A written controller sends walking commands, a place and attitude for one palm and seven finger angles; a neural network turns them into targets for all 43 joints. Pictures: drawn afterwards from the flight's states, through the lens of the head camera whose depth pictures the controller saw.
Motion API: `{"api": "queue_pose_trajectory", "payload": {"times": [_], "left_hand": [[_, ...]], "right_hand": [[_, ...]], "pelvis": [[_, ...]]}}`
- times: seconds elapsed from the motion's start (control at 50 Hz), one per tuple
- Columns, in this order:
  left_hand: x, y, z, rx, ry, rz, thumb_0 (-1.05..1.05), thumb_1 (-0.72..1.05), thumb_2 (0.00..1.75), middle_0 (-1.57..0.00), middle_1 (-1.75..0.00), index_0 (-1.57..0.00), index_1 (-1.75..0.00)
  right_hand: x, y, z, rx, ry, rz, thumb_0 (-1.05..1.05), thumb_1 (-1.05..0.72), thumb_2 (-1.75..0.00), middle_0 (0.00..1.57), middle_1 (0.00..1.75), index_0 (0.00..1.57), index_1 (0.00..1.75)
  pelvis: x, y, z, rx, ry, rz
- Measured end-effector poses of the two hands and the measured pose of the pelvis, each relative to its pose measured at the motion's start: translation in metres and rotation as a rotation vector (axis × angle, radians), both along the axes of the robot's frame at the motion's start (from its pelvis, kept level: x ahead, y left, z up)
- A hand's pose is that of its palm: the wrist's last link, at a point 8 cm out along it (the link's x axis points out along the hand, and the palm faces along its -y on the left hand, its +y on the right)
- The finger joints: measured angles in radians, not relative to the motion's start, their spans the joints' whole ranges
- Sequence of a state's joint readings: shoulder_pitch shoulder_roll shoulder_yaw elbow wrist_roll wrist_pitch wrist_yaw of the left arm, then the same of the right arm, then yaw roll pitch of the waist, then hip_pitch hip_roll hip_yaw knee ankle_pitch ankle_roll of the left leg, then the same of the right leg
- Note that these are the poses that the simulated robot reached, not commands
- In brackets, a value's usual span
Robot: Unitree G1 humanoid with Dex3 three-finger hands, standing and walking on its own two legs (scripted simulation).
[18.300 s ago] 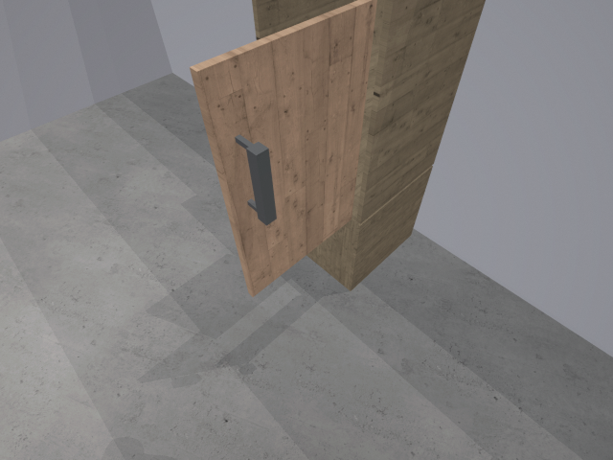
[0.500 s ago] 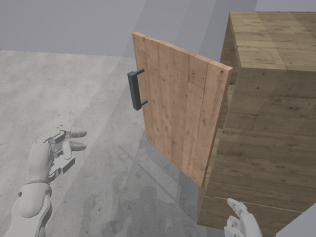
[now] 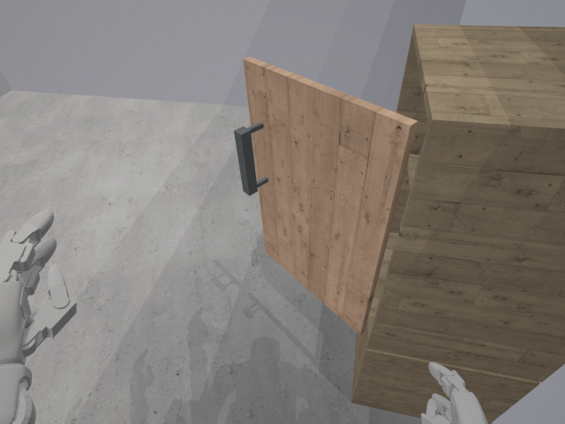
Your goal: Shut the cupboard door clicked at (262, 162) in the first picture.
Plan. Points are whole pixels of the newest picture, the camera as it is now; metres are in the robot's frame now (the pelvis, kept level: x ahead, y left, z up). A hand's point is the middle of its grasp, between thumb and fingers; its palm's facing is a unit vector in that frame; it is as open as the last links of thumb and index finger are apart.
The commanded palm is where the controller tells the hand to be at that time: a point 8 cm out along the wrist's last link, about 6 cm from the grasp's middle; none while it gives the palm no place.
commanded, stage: draw the hand back to the body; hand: left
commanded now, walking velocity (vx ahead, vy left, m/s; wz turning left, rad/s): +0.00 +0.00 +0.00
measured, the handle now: (254, 159) +0.65 +0.15 +0.04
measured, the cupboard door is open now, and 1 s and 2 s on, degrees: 55 55 55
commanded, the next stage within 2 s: step back with the hand held close in 0.12 s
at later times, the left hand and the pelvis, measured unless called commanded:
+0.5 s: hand (80, 293) +0.21 +0.26 +0.15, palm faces +0.37 -0.80 -0.47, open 7.4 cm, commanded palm +0.15 +0.30 +0.17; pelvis +0.00 +0.01 +0.00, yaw -1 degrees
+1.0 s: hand (21, 337) +0.15 +0.29 +0.15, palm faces +0.43 -0.78 -0.45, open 7.4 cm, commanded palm +0.09 +0.33 +0.17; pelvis -0.06 +0.03 -0.02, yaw -2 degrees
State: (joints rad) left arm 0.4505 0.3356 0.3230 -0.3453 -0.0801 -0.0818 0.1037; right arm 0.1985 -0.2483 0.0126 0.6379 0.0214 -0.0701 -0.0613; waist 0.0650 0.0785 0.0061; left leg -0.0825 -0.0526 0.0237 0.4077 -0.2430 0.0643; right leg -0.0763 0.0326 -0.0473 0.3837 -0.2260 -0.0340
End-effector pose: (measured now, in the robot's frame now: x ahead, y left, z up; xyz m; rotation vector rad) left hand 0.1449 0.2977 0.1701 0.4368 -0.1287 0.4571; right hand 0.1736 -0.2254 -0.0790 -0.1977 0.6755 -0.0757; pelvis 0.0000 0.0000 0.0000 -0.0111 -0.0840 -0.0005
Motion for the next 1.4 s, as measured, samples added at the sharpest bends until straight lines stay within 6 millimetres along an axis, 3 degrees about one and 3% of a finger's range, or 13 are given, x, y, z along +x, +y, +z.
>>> {"api": "queue_pose_trajectory", "payload": {"times": [0.32, 0.58, 0.76, 0.98, 1.2, 1.4], "left_hand": [[0.009, -0.002, 0.011, 0.057, -0.011, -0.024, 0.01, 0.89, 0.90, -0.21, -0.31, -0.21, -0.30], [0.021, 0.006, 0.003, 0.127, 0.034, -0.126, 0.01, 0.89, 0.90, -0.21, -0.31, -0.21, -0.30], [-0.003, 0.019, 0.008, 0.164, -0.027, -0.143, 0.01, 0.89, 0.90, -0.21, -0.31, -0.21, -0.30], [-0.037, 0.033, -0.001, 0.155, -0.109, -0.092, 0.01, 0.89, 0.90, -0.21, -0.31, -0.21, -0.30], [-0.046, 0.028, 0.003, 0.196, -0.189, -0.124, 0.01, 0.89, 0.90, -0.21, -0.31, -0.21, -0.30], [-0.055, 0.030, 0.004, 0.233, -0.207, -0.167, 0.01, 0.89, 0.90, -0.21, -0.31, -0.21, -0.30]], "right_hand": [[-0.002, 0.000, -0.004, 0.024, 0.019, -0.011, 0.01, -0.90, -0.90, 0.20, 0.30, 0.20, 0.30], [-0.028, -0.021, -0.005, -0.044, 0.091, -0.161, 0.01, -0.90, -0.90, 0.20, 0.30, 0.20, 0.30], [-0.055, -0.008, 0.003, -0.063, 0.063, -0.166, 0.01, -0.90, -0.90, 0.20, 0.30, 0.20, 0.30], [-0.090, 0.007, -0.006, -0.089, 0.077, -0.123, 0.01, -0.90, -0.90, 0.20, 0.30, 0.20, 0.30], [-0.109, 0.008, -0.016, -0.088, 0.083, -0.111, 0.01, -0.90, -0.90, 0.20, 0.30, 0.20, 0.30], [-0.120, 0.004, -0.012, -0.126, 0.092, -0.130, 0.01, -0.90, -0.90, 0.20, 0.30, 0.20, 0.30]], "pelvis": [[0.003, -0.004, 0.000, -0.009, 0.028, -0.009], [-0.006, 0.014, -0.007, 0.000, 0.094, -0.036], [-0.031, 0.024, -0.012, -0.004, 0.095, -0.044], [-0.059, 0.032, -0.021, -0.018, 0.079, -0.031], [-0.075, 0.030, -0.030, -0.023, 0.070, -0.027], [-0.082, 0.033, -0.031, -0.034, 0.089, -0.018]]}}
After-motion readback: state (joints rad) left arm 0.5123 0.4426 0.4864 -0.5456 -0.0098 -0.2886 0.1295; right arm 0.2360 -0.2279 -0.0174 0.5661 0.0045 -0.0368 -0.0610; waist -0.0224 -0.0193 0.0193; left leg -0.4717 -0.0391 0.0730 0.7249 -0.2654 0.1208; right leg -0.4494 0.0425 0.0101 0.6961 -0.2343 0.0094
